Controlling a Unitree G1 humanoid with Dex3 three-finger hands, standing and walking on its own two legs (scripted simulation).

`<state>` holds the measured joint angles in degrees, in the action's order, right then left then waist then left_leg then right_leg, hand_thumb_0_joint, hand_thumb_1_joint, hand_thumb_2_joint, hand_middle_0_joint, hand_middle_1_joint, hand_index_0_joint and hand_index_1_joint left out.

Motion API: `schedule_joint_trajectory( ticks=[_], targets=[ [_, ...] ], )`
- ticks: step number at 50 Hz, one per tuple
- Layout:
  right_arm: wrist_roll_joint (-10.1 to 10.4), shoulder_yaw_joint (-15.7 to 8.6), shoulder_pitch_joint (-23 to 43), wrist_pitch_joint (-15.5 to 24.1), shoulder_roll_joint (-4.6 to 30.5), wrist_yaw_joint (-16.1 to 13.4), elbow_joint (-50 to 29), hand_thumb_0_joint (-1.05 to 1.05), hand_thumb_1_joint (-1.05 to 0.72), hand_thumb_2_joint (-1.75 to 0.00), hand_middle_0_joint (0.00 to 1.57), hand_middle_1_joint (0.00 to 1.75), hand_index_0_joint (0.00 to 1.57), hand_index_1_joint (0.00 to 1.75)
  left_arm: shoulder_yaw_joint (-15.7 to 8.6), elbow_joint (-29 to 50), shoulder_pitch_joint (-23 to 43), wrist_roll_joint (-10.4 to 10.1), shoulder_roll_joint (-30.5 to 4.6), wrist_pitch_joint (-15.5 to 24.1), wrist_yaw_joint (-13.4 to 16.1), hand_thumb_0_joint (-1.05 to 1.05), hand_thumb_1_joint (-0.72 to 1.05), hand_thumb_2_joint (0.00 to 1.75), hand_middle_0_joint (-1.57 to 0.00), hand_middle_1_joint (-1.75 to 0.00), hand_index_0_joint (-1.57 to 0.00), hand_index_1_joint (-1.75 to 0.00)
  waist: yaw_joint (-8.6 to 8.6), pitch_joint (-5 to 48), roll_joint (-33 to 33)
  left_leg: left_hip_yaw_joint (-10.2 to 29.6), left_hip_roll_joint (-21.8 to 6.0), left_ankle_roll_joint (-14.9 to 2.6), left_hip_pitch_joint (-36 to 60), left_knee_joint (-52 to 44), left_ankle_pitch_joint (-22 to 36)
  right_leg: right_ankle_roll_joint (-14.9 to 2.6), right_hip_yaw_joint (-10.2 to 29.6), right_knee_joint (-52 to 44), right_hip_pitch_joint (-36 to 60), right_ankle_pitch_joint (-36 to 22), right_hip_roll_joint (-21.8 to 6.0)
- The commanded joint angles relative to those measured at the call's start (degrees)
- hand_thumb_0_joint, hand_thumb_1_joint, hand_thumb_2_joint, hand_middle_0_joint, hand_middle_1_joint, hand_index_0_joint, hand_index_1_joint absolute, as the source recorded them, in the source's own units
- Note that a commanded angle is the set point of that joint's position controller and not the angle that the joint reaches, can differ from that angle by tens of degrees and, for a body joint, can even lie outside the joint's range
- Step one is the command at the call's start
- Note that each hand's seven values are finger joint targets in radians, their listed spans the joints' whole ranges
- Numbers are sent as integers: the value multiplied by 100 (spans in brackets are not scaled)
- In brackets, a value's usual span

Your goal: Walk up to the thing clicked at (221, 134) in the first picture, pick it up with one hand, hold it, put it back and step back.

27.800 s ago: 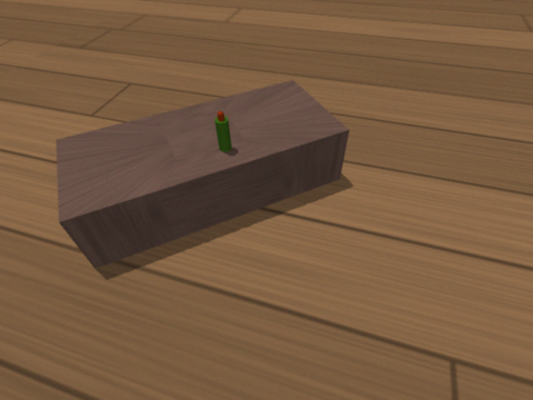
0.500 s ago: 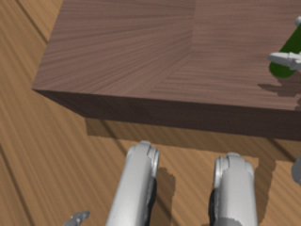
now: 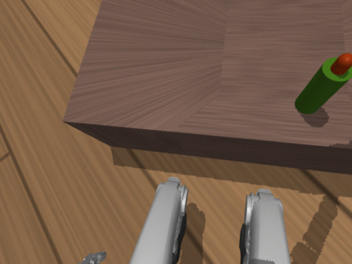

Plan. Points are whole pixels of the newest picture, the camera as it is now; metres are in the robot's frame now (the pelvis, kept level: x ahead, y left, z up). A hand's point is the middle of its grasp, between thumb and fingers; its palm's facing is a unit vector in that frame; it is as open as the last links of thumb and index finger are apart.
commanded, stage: home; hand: right
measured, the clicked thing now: (324, 84) +0.54 -0.24 -0.07
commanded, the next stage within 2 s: none
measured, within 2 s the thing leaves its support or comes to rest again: neither
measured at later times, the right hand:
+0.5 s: hand out of the picture +0.40 -0.28 +0.10, palm faces +0.22 +0.91 -0.36, open 17.1 cm
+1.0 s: hand out of the picture +0.23 -0.18 +0.16, palm faces +0.21 +0.95 -0.24, open 17.5 cm
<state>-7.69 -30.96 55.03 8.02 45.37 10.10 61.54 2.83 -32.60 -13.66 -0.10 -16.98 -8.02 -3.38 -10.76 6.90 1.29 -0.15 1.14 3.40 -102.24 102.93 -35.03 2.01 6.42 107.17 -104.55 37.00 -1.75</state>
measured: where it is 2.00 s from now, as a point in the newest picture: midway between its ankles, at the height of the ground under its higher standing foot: (209, 254)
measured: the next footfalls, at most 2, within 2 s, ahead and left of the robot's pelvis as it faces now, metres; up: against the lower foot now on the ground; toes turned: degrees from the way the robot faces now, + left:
none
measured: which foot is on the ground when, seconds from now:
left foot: down 0.00-1.00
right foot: down 0.00-1.00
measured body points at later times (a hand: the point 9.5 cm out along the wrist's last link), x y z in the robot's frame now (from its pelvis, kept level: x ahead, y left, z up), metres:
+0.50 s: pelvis +0.05 +0.00 +0.18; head +0.17 -0.04 +0.61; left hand +0.13 +0.26 +0.07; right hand +0.39 -0.33 +0.12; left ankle +0.09 +0.15 -0.46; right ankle +0.07 -0.13 -0.46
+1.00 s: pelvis +0.07 +0.01 +0.23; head +0.09 +0.01 +0.68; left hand +0.26 +0.22 +0.15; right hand +0.21 -0.23 +0.18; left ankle +0.09 +0.15 -0.46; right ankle +0.07 -0.13 -0.46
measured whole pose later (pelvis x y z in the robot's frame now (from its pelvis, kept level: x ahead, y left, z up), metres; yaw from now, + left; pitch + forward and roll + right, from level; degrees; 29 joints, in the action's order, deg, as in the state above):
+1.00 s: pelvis +0.07 +0.01 +0.23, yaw -5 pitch +7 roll +2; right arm 2.8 1.5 -23.8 -9.6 10.6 -7.8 8.0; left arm 1.7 -29.1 -13.0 -3.2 -11.2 -0.1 7.4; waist -0.3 5.4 2.0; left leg -0.5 -0.5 1.5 -31.6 49.6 -24.8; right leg 2.1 3.3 52.0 -33.1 25.7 -2.6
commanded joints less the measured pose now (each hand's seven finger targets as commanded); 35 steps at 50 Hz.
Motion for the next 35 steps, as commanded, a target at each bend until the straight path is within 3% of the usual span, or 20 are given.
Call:
schedule_joint_trajectory(
  ticks=[1,4,6,8,11,13,15,17,18,19,21,22,25,26,28,30,33,35],
  targets=[
    [-164,-79,2073,243,2289,-557,-1638,0,46,-12,6,7,6,7,-522,312,-1089,25,-1167,-126,102,0,90,90,-20,-30,-20,-30,224,4361,1628,-302,34,-465,2588,-1764,1404,-226,-142,-2084,4146,-1755,-92],
    [-231,-150,2021,195,2491,-916,-1666,0,39,-15,7,8,7,8,-497,289,-1057,35,-1124,-105,191,0,90,90,-20,-30,-20,-30,318,4287,1588,-237,57,-444,3017,-2274,1220,-250,-246,-2454,4445,-1410,-108],
    [-191,257,1491,94,1669,-1016,-937,0,44,-12,7,7,7,7,-459,152,-1022,48,-1013,-73,206,0,90,90,-20,-30,-20,-30,181,3460,1396,-297,67,-451,2996,-2578,1060,-244,-207,-2799,4438,-1187,-103],
    [-156,406,942,6,1310,-1094,-466,0,42,-13,7,8,7,8,-455,37,-1066,43,-1002,-33,249,0,90,90,-20,-30,-20,-30,173,2876,1135,-341,110,-459,3068,-2910,1074,-274,-198,-3060,4455,-1164,-94],
    [-51,556,324,-96,989,-1135,-526,0,44,-12,6,7,6,7,-479,83,-1042,31,-1026,6,274,0,90,90,-20,-30,-20,-30,309,2885,1169,-383,87,-496,3453,-3100,1460,-212,-152,-3403,4982,-1762,-122],
    [89,831,-464,-224,345,-1140,-394,0,46,-11,6,7,6,7,-497,168,-1078,-27,-935,14,270,0,90,90,-20,-30,-20,-30,233,2493,873,-439,115,-494,3761,-3414,1603,-226,-133,-3682,5122,-1908,-135],
    [224,1084,-706,-295,-8,-1173,-827,0,47,-11,6,7,6,7,-476,226,-1001,-87,-856,54,300,0,90,90,-20,-29,-20,-30,307,2534,777,-408,120,-490,4190,-3691,1767,-251,-168,-3948,5382,-1990,-139],
    [349,1187,-1037,-383,-142,-1218,-1550,0,47,-10,6,7,6,7,-499,340,-936,-152,-792,82,327,0,90,90,-20,-29,-20,-30,440,2746,747,-378,129,-485,4712,-3980,1940,-263,-231,-4187,5689,-2183,-124],
    [390,952,-1473,-412,173,-1304,-2116,0,49,-9,6,6,6,6,-576,415,-956,-192,-862,92,366,0,90,90,-20,-29,-20,-30,591,2915,802,-385,130,-477,5086,-4132,2085,-258,-265,-4366,5916,-2331,-104],
    [437,940,-1599,-424,238,-1376,-2774,0,52,-7,6,6,6,6,-578,471,-947,-238,-818,94,413,0,90,90,-20,-30,-20,-30,659,3161,935,-356,130,-472,5417,-4315,2251,-247,-320,-4530,6275,-2512,-91],
    [554,1193,-2303,-508,-336,-1495,-2911,0,57,-4,5,5,5,5,-557,453,-872,-291,-702,128,512,0,90,90,-20,-30,-20,-30,624,2665,941,-348,106,-481,5654,-4569,2296,-201,-283,-4914,6550,-2539,-105],
    [615,1273,-2210,-513,-435,-1567,-3187,0,56,-5,5,5,5,5,-545,428,-821,-307,-677,162,576,0,90,90,-20,-30,-20,-30,577,2508,953,-344,105,-478,5717,-4676,2283,-192,-261,-5050,6673,-2474,-105],
    [644,1099,-2700,-510,-245,-1823,-3549,0,51,-8,6,6,6,6,-528,344,-746,-274,-600,287,764,0,90,90,-20,-30,-20,-30,726,2315,1029,-284,79,-479,6256,-4971,2591,-190,-414,-5241,6913,-2782,-79],
    [685,1213,-3004,-536,-469,-1854,-3587,0,53,-7,6,6,6,6,-493,407,-703,-274,-547,329,806,0,90,90,-20,-30,-20,-30,751,2263,967,-292,84,-476,6431,-5086,2588,-209,-468,-5341,7008,-2730,-56],
    [739,1630,-3224,-589,-1219,-1876,-3458,0,54,-6,5,5,5,5,-451,394,-660,-243,-405,422,891,0,90,90,-20,-30,-20,-30,633,1781,920,-255,64,-469,6514,-5322,2529,-216,-560,-5487,7038,-2602,-36],
    [799,1811,-3744,-651,-1596,-1886,-3576,0,57,-4,5,5,5,5,-460,402,-584,-223,-402,524,937,0,90,90,-20,-30,-20,-30,708,1540,976,-290,52,-487,6567,-5447,2474,-171,-533,-5762,7314,-2621,-39],
    [869,2033,-4460,-784,-1875,-1889,-3946,0,60,-3,5,5,5,5,-494,521,-416,-229,-414,625,966,0,90,90,-20,-30,-20,-30,789,1391,816,-371,42,-489,6880,-5586,2590,-131,-510,-6009,7612,-2887,-45],
    [919,2352,-4852,-898,-2167,-1885,-4164,0,60,-3,5,5,5,5,-483,566,-259,-238,-333,666,967,0,90,90,-20,-30,-20,-30,789,1145,644,-379,25,-471,7035,-5717,2604,-149,-551,-6099,7622,-2876,-27]
  ],
)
